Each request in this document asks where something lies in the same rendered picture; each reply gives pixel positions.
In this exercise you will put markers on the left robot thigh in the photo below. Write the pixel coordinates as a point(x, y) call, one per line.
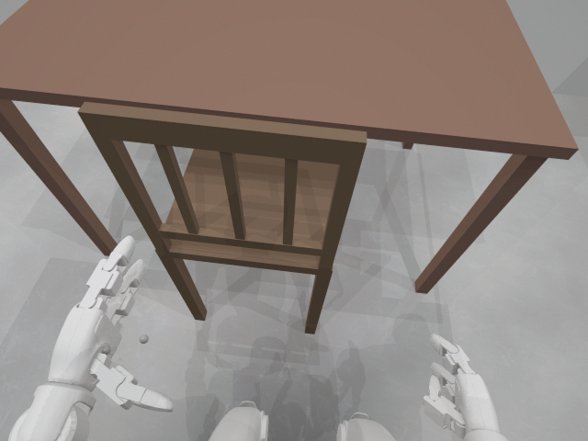
point(242, 424)

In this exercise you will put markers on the table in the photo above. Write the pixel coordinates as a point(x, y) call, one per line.
point(451, 73)

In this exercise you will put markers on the right robot thigh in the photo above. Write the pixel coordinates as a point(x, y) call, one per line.
point(358, 429)

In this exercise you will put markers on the robot thigh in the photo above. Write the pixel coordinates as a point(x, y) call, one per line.
point(358, 429)
point(242, 424)

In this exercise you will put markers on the robot left hand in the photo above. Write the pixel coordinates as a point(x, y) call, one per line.
point(93, 323)

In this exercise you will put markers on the robot left forearm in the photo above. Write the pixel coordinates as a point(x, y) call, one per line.
point(59, 412)

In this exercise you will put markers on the chair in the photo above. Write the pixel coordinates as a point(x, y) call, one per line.
point(255, 193)

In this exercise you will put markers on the robot right hand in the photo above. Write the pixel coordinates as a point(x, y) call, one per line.
point(468, 405)

